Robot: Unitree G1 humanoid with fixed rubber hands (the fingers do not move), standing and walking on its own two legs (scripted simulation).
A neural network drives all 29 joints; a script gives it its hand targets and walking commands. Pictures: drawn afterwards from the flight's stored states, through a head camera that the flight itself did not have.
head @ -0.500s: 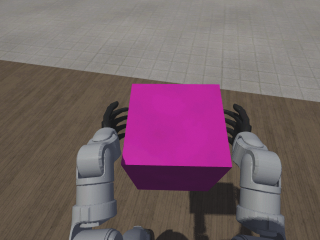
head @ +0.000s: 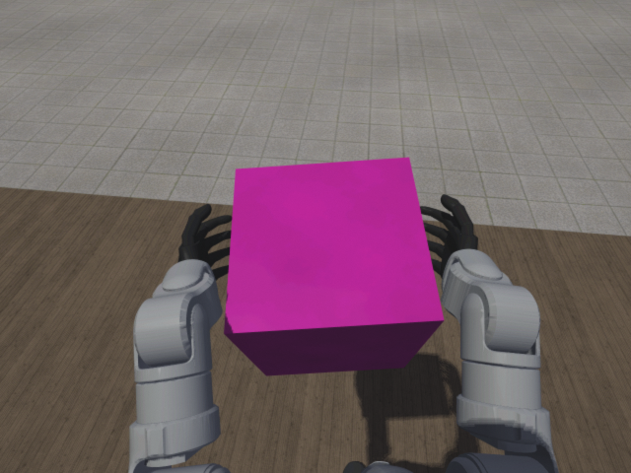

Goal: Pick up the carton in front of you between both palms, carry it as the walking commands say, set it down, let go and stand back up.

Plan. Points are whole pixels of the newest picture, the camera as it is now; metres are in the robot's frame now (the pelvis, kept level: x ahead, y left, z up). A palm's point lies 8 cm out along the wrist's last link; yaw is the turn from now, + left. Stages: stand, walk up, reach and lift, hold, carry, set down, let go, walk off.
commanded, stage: carry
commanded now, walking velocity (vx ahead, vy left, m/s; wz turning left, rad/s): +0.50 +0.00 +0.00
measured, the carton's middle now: (329, 279) +0.35 -0.01 +0.04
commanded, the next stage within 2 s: none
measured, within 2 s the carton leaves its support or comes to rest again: neither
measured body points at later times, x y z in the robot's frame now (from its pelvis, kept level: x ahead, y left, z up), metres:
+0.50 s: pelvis +0.34 -0.02 -0.02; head +0.34 -0.03 +0.43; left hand +0.67 +0.14 +0.09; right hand +0.68 -0.17 +0.08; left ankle +0.48 +0.07 -0.74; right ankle +0.15 -0.07 -0.73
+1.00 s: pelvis +0.67 -0.04 -0.05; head +0.68 -0.03 +0.40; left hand +1.01 +0.11 +0.06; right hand +1.01 -0.19 +0.07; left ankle +0.49 +0.04 -0.76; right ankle +0.82 -0.12 -0.76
